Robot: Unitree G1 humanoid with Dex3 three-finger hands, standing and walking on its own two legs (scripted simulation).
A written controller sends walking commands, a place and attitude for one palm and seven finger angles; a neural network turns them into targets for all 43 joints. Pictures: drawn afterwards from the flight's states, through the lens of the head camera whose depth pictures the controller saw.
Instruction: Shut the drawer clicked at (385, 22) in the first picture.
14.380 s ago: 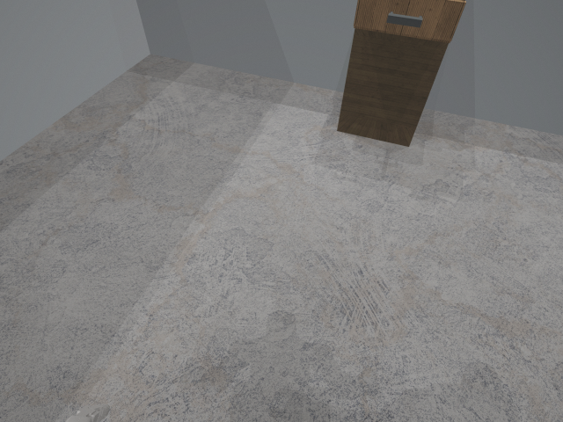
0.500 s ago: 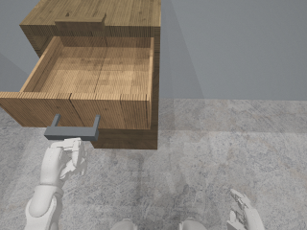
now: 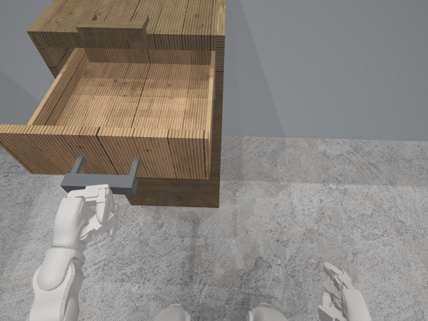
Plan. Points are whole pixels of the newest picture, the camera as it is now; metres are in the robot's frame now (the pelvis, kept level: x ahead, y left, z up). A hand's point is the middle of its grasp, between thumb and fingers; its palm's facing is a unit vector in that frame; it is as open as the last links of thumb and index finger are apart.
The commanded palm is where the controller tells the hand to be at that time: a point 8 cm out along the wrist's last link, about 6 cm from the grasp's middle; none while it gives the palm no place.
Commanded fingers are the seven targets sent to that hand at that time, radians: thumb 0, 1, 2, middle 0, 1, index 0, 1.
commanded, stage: push the drawer shut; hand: left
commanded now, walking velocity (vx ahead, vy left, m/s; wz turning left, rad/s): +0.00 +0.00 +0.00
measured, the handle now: (104, 173) +0.37 +0.23 +0.06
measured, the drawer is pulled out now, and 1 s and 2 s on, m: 0.26 0.14 0.02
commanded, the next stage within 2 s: none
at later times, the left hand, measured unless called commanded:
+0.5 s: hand (117, 189) +0.34 +0.20 +0.05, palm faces +0.00 -1.00 -0.05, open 2.9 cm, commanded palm +0.33 +0.24 +0.06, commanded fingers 0.00 0.90 0.90 -1.40 -1.60 -1.40 -1.60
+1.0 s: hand (124, 161) +0.40 +0.20 +0.05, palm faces +0.00 -1.00 -0.04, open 2.9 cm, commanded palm +0.39 +0.25 +0.06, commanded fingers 0.00 0.90 0.90 -1.40 -1.60 -1.40 -1.60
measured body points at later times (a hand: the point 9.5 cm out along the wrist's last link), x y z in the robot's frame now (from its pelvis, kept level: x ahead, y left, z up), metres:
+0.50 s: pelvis -0.02 +0.01 +0.00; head +0.06 +0.01 +0.44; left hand +0.33 +0.25 +0.05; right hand +0.12 -0.24 -0.10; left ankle +0.00 +0.12 -0.68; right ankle +0.03 -0.10 -0.68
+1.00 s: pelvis -0.02 +0.01 +0.00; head +0.07 +0.02 +0.44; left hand +0.39 +0.25 +0.05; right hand +0.07 -0.25 -0.12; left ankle +0.00 +0.12 -0.68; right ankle +0.03 -0.10 -0.68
